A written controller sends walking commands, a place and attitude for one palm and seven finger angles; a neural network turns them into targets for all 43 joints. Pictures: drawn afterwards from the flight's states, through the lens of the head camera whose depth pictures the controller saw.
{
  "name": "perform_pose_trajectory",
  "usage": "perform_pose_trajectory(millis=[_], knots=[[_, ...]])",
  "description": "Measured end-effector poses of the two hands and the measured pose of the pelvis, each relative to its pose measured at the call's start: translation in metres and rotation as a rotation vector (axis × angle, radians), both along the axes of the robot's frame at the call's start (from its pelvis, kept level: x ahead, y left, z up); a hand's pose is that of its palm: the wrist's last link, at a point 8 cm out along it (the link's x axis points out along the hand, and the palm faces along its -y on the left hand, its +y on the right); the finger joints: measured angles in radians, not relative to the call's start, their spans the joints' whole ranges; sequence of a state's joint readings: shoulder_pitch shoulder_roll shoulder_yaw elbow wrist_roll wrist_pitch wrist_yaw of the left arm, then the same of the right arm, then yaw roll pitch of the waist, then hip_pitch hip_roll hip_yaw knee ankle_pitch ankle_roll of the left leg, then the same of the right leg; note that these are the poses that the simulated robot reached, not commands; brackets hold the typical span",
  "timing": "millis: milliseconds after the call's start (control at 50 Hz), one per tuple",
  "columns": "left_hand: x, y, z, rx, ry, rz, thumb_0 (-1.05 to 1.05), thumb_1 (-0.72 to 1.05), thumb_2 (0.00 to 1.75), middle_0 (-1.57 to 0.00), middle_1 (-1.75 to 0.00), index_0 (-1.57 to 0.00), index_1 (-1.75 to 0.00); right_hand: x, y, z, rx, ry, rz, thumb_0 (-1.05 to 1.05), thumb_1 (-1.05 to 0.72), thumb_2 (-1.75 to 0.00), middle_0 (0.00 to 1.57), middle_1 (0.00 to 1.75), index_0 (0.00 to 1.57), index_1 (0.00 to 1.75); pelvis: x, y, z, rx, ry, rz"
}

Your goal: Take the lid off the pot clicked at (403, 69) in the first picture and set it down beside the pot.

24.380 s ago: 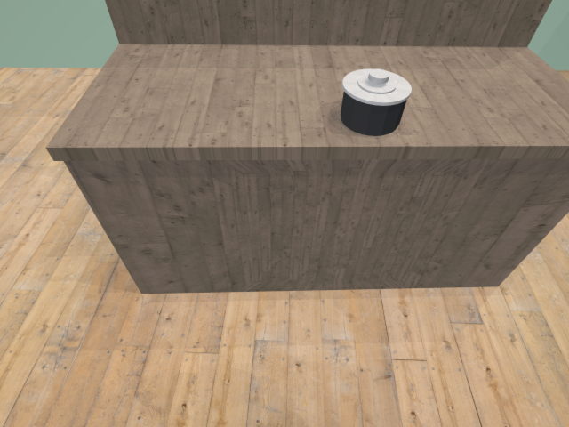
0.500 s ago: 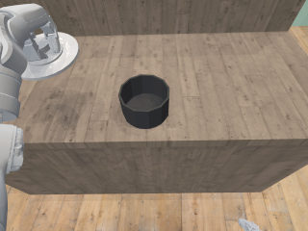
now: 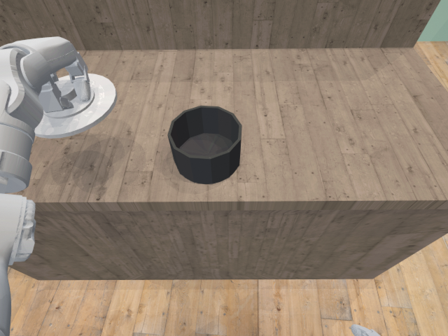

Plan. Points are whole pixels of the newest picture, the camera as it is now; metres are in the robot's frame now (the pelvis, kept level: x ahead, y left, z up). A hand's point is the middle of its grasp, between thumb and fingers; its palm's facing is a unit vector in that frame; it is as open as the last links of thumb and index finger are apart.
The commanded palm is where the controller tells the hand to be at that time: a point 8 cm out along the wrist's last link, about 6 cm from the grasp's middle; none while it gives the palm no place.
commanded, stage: lower the lid onto the table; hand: left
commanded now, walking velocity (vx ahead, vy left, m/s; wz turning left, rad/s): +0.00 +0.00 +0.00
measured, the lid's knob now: (62, 91) +0.49 +0.28 +0.17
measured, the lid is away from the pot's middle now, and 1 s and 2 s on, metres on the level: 0.24 0.25 0.24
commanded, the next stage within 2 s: none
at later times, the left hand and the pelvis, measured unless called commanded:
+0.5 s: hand (66, 106) +0.47 +0.27 +0.16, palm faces -0.37 -0.07 -0.93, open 5.5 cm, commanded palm +0.47 +0.27 +0.23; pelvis +0.00 +0.00 +0.00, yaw -1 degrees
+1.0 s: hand (73, 119) +0.48 +0.28 +0.12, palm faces -0.42 -0.05 -0.91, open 5.5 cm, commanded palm +0.48 +0.28 +0.19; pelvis +0.02 +0.01 +0.00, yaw -1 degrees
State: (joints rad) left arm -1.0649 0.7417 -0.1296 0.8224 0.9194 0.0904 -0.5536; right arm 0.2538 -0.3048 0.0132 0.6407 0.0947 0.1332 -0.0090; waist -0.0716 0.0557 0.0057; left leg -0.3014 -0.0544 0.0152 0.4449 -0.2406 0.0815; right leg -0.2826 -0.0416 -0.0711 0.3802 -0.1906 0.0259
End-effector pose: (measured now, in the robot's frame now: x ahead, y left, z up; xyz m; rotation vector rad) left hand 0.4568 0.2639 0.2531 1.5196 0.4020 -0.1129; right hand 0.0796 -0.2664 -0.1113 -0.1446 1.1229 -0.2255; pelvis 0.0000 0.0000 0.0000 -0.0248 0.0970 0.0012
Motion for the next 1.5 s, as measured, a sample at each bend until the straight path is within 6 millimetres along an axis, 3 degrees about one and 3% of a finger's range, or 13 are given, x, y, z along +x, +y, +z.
perform_pose_trajectory(millis=[180, 320, 600, 820, 960, 1280, 1500], knots=[[0.003, 0.007, -0.005, -0.022, 0.001, -0.003, -0.02, 0.19, 0.94, -0.57, -0.86, -0.99, -1.07, -0.015, -0.007, 0.002, -0.017, 0.020, -0.037, 0.01, -0.90, -0.90, 0.20, 0.30, 0.20, 0.30, 0.001, -0.003, 0.000, -0.001, 0.002, -0.009], [0.002, 0.011, -0.023, 0.005, 0.057, -0.005, -0.02, 0.19, 0.94, -0.57, -0.86, -0.99, -1.07, -0.023, -0.010, 0.000, -0.026, 0.060, -0.046, 0.01, -0.90, -0.90, 0.20, 0.30, 0.20, 0.30, 0.001, -0.002, 0.000, -0.003, 0.006, -0.008], [0.015, 0.004, -0.041, -0.010, 0.061, -0.058, -0.02, 0.20, 0.94, -0.57, -0.86, -0.99, -1.07, -0.019, -0.003, -0.001, -0.025, 0.062, -0.048, 0.00, -0.90, -0.90, 0.20, 0.30, 0.20, 0.30, 0.006, 0.003, -0.001, -0.005, 0.026, -0.011], [0.023, 0.011, -0.056, -0.030, 0.076, -0.059, -0.03, 0.20, 0.94, -0.57, -0.86, -0.99, -1.07, -0.024, 0.002, -0.003, -0.023, 0.092, -0.069, 0.00, -0.90, -0.90, 0.20, 0.30, 0.20, 0.30, 0.013, 0.006, -0.002, -0.007, 0.044, -0.020], [0.024, 0.016, -0.073, -0.036, 0.108, -0.065, -0.03, 0.20, 0.94, -0.56, -0.86, -0.99, -1.07, -0.025, 0.002, -0.002, -0.033, 0.118, -0.074, 0.00, -0.90, -0.90, 0.20, 0.30, 0.20, 0.30, 0.015, 0.008, -0.002, -0.009, 0.053, -0.021], [0.026, 0.005, -0.087, -0.037, 0.093, -0.115, -0.03, 0.20, 0.94, -0.56, -0.86, -0.99, -1.07, -0.020, 0.007, -0.006, -0.022, 0.120, -0.066, 0.00, -0.90, -0.90, 0.20, 0.30, 0.20, 0.30, 0.018, 0.012, -0.003, -0.011, 0.069, -0.016], [0.021, 0.009, -0.100, -0.059, 0.108, -0.096, -0.03, 0.20, 0.94, -0.56, -0.86, -0.99, -1.07, -0.022, 0.007, -0.007, -0.019, 0.119, -0.072, 0.00, -0.90, -0.90, 0.20, 0.30, 0.20, 0.30, 0.016, 0.008, -0.004, -0.008, 0.071, -0.025]])
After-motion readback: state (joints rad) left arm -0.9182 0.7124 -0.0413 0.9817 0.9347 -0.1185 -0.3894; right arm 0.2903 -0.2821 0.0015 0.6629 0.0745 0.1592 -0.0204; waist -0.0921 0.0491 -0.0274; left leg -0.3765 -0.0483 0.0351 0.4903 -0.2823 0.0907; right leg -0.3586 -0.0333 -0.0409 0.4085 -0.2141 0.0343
